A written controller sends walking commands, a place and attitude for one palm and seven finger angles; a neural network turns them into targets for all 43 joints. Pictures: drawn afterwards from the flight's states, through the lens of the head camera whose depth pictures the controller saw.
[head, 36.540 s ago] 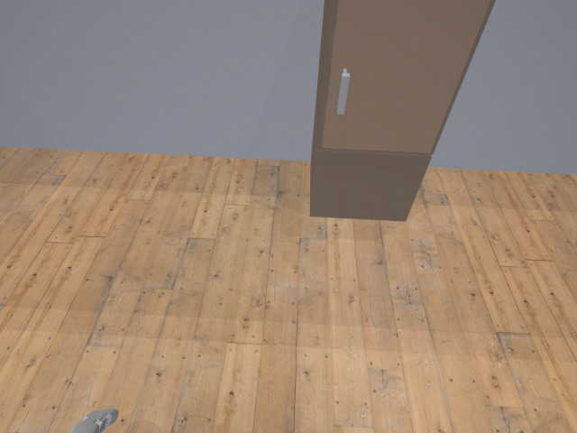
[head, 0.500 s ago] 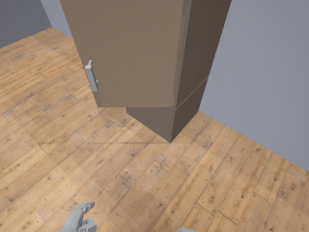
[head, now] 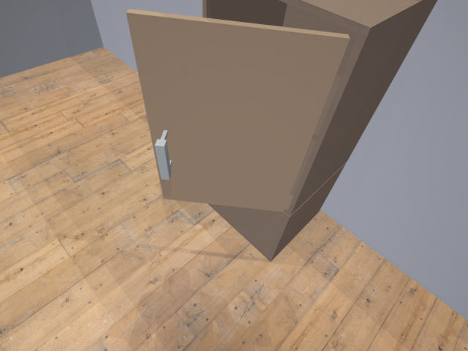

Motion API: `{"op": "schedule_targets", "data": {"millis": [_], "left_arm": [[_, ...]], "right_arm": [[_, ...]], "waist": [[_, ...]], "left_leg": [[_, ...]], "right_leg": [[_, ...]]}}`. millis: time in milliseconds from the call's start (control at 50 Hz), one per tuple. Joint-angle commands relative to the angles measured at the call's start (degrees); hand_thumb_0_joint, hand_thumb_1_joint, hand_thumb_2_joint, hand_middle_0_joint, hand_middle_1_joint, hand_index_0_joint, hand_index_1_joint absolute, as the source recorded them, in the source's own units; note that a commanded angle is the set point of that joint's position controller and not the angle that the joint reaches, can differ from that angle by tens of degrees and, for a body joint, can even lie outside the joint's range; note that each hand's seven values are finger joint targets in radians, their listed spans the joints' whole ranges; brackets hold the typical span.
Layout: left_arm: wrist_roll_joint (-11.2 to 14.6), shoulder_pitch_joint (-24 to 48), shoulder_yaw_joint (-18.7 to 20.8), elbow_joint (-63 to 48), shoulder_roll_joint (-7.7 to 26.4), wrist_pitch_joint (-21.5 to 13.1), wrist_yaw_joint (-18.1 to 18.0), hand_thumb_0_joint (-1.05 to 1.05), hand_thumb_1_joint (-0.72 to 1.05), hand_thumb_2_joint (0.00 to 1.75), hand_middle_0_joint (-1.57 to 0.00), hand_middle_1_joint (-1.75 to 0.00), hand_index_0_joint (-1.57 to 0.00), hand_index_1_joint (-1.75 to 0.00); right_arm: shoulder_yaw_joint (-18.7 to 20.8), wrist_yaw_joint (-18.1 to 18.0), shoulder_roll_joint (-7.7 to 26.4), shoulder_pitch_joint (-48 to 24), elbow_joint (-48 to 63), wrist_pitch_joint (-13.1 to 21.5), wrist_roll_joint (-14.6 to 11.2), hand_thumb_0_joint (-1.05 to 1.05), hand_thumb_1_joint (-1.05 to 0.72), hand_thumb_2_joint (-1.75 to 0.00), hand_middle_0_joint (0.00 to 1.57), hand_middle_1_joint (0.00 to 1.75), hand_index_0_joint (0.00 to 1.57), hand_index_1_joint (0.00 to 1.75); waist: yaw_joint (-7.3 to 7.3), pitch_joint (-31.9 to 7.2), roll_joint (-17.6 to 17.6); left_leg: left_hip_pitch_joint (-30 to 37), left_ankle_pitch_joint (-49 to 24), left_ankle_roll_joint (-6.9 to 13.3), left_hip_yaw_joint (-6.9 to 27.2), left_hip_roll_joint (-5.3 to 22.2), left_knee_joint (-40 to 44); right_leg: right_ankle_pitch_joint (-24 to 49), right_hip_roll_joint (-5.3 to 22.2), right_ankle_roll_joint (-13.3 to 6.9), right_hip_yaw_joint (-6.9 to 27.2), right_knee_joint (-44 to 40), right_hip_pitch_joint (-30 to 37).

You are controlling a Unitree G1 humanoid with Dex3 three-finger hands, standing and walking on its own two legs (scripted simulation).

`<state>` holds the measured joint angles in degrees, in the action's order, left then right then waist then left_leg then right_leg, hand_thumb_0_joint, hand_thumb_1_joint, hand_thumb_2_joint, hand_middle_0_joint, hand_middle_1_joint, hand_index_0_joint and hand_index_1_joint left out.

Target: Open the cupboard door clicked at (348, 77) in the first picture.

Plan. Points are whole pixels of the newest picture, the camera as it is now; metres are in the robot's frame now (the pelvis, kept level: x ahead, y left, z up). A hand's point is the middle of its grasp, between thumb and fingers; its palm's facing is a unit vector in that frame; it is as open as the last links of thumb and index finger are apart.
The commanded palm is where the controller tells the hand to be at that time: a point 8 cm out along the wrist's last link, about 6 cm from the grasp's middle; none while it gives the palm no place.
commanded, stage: come to a stop and stand still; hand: left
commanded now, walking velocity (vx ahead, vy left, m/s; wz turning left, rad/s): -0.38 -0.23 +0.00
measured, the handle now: (165, 155) +0.58 +0.23 -0.09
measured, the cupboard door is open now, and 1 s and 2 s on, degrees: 40 40 40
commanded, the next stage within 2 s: look again from close up in 1.88 s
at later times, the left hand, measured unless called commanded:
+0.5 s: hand out of the picture +0.10 +0.17 -0.17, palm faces +0.05 -0.97 -0.22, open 7.3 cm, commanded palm none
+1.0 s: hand out of the picture +0.01 +0.19 -0.15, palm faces -0.02 -0.96 -0.30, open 7.3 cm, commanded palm none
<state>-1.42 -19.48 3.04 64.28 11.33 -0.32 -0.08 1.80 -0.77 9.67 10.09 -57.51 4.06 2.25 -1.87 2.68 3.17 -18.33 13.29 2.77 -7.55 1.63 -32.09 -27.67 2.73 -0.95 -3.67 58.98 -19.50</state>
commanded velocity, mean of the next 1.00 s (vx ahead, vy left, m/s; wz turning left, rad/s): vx -0.08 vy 0.01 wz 0.00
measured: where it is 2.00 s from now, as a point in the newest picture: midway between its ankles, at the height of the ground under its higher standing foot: outside the picture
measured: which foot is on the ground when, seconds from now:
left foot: down 0.00-0.28, up 0.30-0.52, down 0.54-1.00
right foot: up 0.00-0.22, down 0.24-1.00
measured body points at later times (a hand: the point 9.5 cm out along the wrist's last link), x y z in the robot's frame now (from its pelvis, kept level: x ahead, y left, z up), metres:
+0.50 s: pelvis +0.03 -0.03 +0.01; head +0.07 -0.01 +0.45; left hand +0.10 +0.22 -0.15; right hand +0.08 -0.27 -0.14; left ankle +0.00 +0.08 -0.71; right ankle +0.05 -0.14 -0.73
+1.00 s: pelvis +0.00 -0.01 +0.01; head +0.01 -0.05 +0.45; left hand +0.02 +0.24 -0.13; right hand +0.03 -0.25 -0.16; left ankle +0.01 +0.08 -0.73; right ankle +0.02 -0.13 -0.73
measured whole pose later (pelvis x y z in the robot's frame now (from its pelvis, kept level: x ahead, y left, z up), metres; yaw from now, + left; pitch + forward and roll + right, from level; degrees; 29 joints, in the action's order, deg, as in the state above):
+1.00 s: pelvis +0.00 -0.01 +0.01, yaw -2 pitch +0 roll +2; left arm -1.4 -16.2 -0.3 59.6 10.4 0.5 -1.4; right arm 0.5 -0.5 12.2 15.3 -55.9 0.3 1.5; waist -0.6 1.7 -3.5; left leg -13.1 13.3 2.2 -6.6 -1.2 -26.5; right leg -13.8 2.5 0.1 -0.7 30.8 -16.9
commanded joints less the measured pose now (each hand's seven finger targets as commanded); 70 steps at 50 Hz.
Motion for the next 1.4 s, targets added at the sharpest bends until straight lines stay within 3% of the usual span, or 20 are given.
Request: {"op": "schedule_targets", "data": {"millis": [0, 60, 120, 180, 220, 240, 260, 340, 440, 480, 500, 520, 540, 560, 580, 600, 640, 700, 860, 1380], "left_arm": [[0.8, -0.2, -0.9, -3.7, -0.1, -0.1, -0.2, 0.00, 0.90, 0.90, -0.20, -0.30, -0.20, -0.30], [0.9, -1.0, -0.8, -3.8, 1.6, 1.4, -0.7, 0.00, 0.90, 0.90, -0.20, -0.30, -0.20, -0.30], [0.4, 0.3, 0.1, -5.5, 2.9, 2.5, -0.8, 0.00, 0.90, 0.90, -0.20, -0.30, -0.20, -0.30], [0.0, 0.2, 0.7, -7.1, 3.8, 2.4, -0.9, 0.00, 0.90, 0.90, -0.20, -0.30, -0.20, -0.30], [-0.3, 0.5, 1.1, -8.1, 6.8, 1.5, -1.2, 0.00, 0.90, 0.90, -0.20, -0.30, -0.20, -0.30], [-0.6, 2.1, 1.2, -8.6, 9.3, 1.1, -1.3, 0.00, 0.90, 0.90, -0.20, -0.30, -0.20, -0.30], [-0.2, 2.9, 1.2, -8.7, 10.4, 0.8, -1.2, 0.00, 0.90, 0.90, -0.20, -0.30, -0.20, -0.30], [0.0, 5.1, 1.6, -8.9, 9.0, 0.5, -2.7, 0.00, 0.90, 0.90, -0.20, -0.30, -0.20, -0.30], [0.0, 7.0, 1.9, -9.4, 9.9, 0.8, -2.4, 0.00, 0.90, 0.90, -0.20, -0.30, -0.20, -0.30], [0.5, 8.3, 1.8, -9.3, 9.6, 1.1, -2.2, 0.00, 0.90, 0.90, -0.20, -0.30, -0.20, -0.30], [1.0, 8.3, 1.3, -9.7, 7.8, 1.3, -1.9, 0.00, 0.90, 0.90, -0.20, -0.30, -0.20, -0.30], [1.4, 7.5, 0.7, -10.1, 5.0, 1.7, -1.6, 0.00, 0.90, 0.90, -0.20, -0.30, -0.20, -0.30], [1.2, 8.3, 0.2, -9.9, 4.2, 2.0, -1.7, 0.00, 0.90, 0.90, -0.20, -0.30, -0.20, -0.30], [1.3, 2.7, -1.1, -8.0, 4.7, 0.4, -3.8, 0.00, 0.90, 0.90, -0.20, -0.30, -0.20, -0.30], [0.8, 4.1, -1.0, -11.1, 7.1, 1.4, -3.5, 0.00, 0.90, 0.90, -0.20, -0.30, -0.20, -0.30], [0.4, 4.6, -0.9, -9.9, 6.3, 1.8, -3.0, 0.00, 0.90, 0.90, -0.20, -0.30, -0.20, -0.30], [0.0, 5.0, -1.5, -9.7, 5.7, 1.0, -2.3, 0.00, 0.90, 0.90, -0.20, -0.30, -0.20, -0.30], [0.2, 4.8, -2.1, -9.3, 5.8, -0.3, -2.1, 0.00, 0.90, 0.90, -0.20, -0.30, -0.20, -0.30], [0.1, 3.5, -2.2, -8.2, 5.8, 0.3, -1.5, 0.00, 0.90, 0.90, -0.20, -0.30, -0.20, -0.30], [0.9, 3.4, -2.5, -2.0, 4.7, -1.6, -1.6, 0.00, 0.90, 0.90, -0.20, -0.30, -0.20, -0.30]], "right_arm": [[-0.3, -1.9, 6.6, 5.0, 0.0, -0.5, -0.7, 0.00, -0.90, -0.90, 0.20, 0.30, 0.20, 0.30], [0.1, -2.3, 8.5, 2.8, -0.1, -1.7, -1.0, 0.00, -0.90, -0.90, 0.20, 0.30, 0.20, 0.30], [1.8, -2.4, 10.3, 2.9, -0.4, -3.4, -1.0, 0.00, -0.90, -0.90, 0.20, 0.30, 0.20, 0.30], [2.6, -2.2, 10.6, 2.1, -0.1, -4.3, -1.2, 0.00, -0.90, -0.90, 0.20, 0.30, 0.20, 0.30], [2.8, -1.9, 8.3, 3.0, 0.3, -4.8, -1.6, 0.00, -0.90, -0.90, 0.20, 0.30, 0.20, 0.30], [2.6, -1.5, 5.9, 4.9, 0.6, -5.0, -1.9, 0.00, -0.90, -0.90, 0.20, 0.30, 0.20, 0.30], [2.4, -1.1, 4.5, 5.5, 0.4, -5.5, -2.0, 0.00, -0.90, -0.90, 0.20, 0.30, 0.20, 0.30], [2.0, -1.3, 4.3, 2.3, 0.9, -6.3, -2.1, 0.00, -0.90, -0.90, 0.20, 0.30, 0.20, 0.30], [1.7, -0.8, 3.5, 3.4, 0.2, -6.1, -2.1, 0.00, -0.90, -0.90, 0.20, 0.30, 0.20, 0.30], [1.4, -0.7, 3.7, 7.1, -1.2, -5.6, -1.8, 0.00, -0.90, -0.90, 0.20, 0.30, 0.20, 0.30], [1.6, -0.8, 5.6, 7.7, -1.3, -5.1, -1.6, 0.00, -0.90, -0.90, 0.20, 0.30, 0.20, 0.30], [2.0, -0.9, 8.9, 6.0, -0.1, -4.6, -1.0, 0.00, -0.90, -0.90, 0.20, 0.30, 0.20, 0.30], [1.9, -1.2, 10.0, 3.8, 0.6, -4.8, -0.8, 0.00, -0.90, -0.90, 0.20, 0.30, 0.20, 0.30], [2.7, -0.1, 12.3, 1.0, 4.2, -4.1, -1.8, 0.00, -0.90, -0.90, 0.20, 0.30, 0.20, 0.30], [1.9, -0.2, 8.8, 0.8, 7.3, -4.3, -0.9, 0.00, -0.90, -0.90, 0.20, 0.30, 0.20, 0.30], [1.2, -0.5, 8.1, -0.2, 7.3, -4.2, -1.0, 0.00, -0.90, -0.90, 0.20, 0.30, 0.20, 0.30], [0.3, -0.7, 6.3, 1.9, 8.3, -4.0, -1.0, 0.00, -0.90, -0.90, 0.20, 0.30, 0.20, 0.30], [0.2, -0.5, 6.5, 5.6, 8.4, -3.2, -1.6, 0.00, -0.90, -0.90, 0.20, 0.30, 0.20, 0.30], [0.2, -0.1, 8.2, 5.3, 6.5, -2.9, -1.0, 0.00, -0.90, -0.90, 0.20, 0.30, 0.20, 0.30], [-1.8, -0.9, 3.9, 11.4, -4.8, -2.1, -1.4, 0.00, -0.90, -0.90, 0.20, 0.30, 0.20, 0.30]], "waist": [[0.32, -1.4, -8.1], [0.43, -5.5, -8.9], [1.17, -5.2, -9.8], [0.35, -3.4, -10.1], [0.79, -4.8, -2.9], [1.89, -4.8, 4.7], [2.05, -4.7, 6.5], [0.53, -7.3, 8.2], [0.86, -6.6, 5.8], [2.69, -6.7, 4.3], [2.57, -6.7, -1.0], [1.47, -5.9, -12.8], [1.23, -4.2, -15.8], [1.10, -8.7, -19.2], [0.38, -6.5, -26.3], [0.33, -2.9, -27.3], [0.15, 0.5, -16.8], [2.32, -3.1, 0.7], [1.64, 2.3, -3.6], [2.08, -1.3, -1.9]], "left_leg": [[3.8, -32.2, 5.5, 11.5, 15.2, 16.2], [6.1, -37.3, 5.4, 9.0, 15.0, 13.0], [5.8, -29.1, 6.3, 10.8, 16.4, 11.8], [3.4, -25.4, 4.0, 10.4, 14.0, 7.8], [2.8, -14.5, -0.6, 6.3, 7.1, 0.8], [0.5, -3.0, -3.1, 2.4, 2.0, -4.0], [0.4, 12.2, -4.3, 1.8, -1.5, -11.1], [-7.1, 19.9, -4.6, 7.6, -1.1, -23.2], [-1.1, 12.1, -5.6, 5.1, -2.0, -6.1], [8.4, -0.8, -5.1, 5.1, -1.5, 8.0], [13.1, -7.2, -3.7, 8.4, 2.3, 11.6], [10.9, -16.6, 0.5, 19.5, 11.3, 14.0], [4.9, -19.3, 5.1, 21.4, 16.4, 15.8], [10.2, -33.4, 1.4, 8.2, 10.2, 3.7], [4.7, -19.4, 2.1, 13.1, 9.4, 7.5], [1.9, -13.7, 2.1, 14.0, 9.3, 10.0], [-1.2, -11.4, 2.8, 13.1, 8.7, 8.8], [5.1, -7.5, 0.2, 10.4, 4.9, 6.1], [0.4, 13.2, 0.7, 12.6, 5.1, 16.6], [7.6, -5.1, -1.9, 7.5, 3.9, 11.9]], "right_leg": [[6.6, 3.4, 2.2, 3.9, -2.6, -3.1], [6.5, 1.4, 2.7, 1.2, -13.0, 2.5], [6.4, 0.3, 2.4, 0.3, -16.5, 3.3], [16.6, -0.2, 1.5, 0.7, -25.1, 6.5], [36.0, 5.1, -1.0, 8.6, -31.8, 8.2], [45.7, 11.7, -4.7, 13.5, -33.5, 8.9], [51.8, 17.3, -8.7, 14.4, -36.7, 7.7], [64.3, 16.9, -12.2, 13.3, -34.0, 17.0], [54.4, 14.2, -9.5, 11.2, -33.1, 16.4], [42.5, 11.9, -5.7, 9.9, -30.4, 10.7], [31.8, 8.4, -2.8, 7.6, -27.8, 6.0], [15.5, 2.6, 0.7, 3.7, -24.7, 2.3], [1.3, 0.6, 2.0, 2.4, -19.7, 4.5], [8.1, 1.5, -0.3, 2.3, -15.2, 2.2], [1.2, -0.5, -0.4, 1.0, -17.5, 0.4], [2.8, -0.7, -0.3, 0.8, -16.7, 0.1], [7.2, -0.5, -0.7, 1.9, -22.4, 1.9], [17.1, 3.1, -2.2, 7.8, -30.4, 2.1], [7.2, 1.5, -1.2, 7.0, -32.4, 1.2], [20.3, 4.3, -2.2, 8.1, -38.0, 7.5]]}}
